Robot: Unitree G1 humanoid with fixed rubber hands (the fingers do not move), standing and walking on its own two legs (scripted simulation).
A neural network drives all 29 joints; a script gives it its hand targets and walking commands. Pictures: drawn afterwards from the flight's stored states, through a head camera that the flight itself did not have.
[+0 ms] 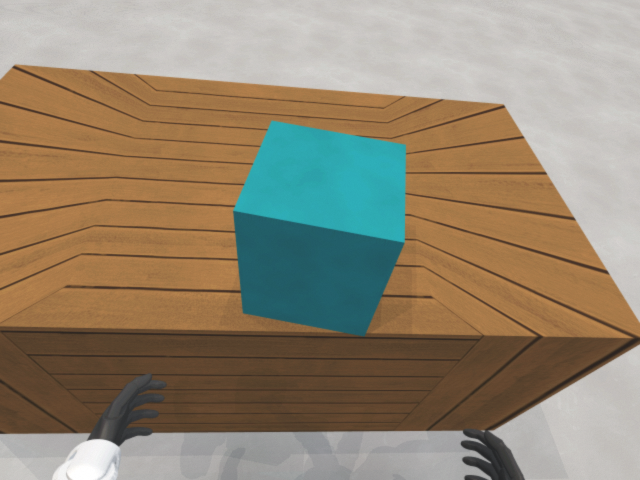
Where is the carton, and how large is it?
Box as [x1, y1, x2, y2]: [233, 121, 405, 335]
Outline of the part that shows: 271,121 233,210 243,312 348,333 364,335 404,242 405,145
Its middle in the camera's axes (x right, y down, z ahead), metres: +0.00 -0.01 +0.62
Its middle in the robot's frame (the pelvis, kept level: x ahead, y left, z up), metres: +0.49 +0.02 +0.00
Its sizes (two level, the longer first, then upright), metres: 0.210 0.200 0.250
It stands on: a pedestal, 0.64 m high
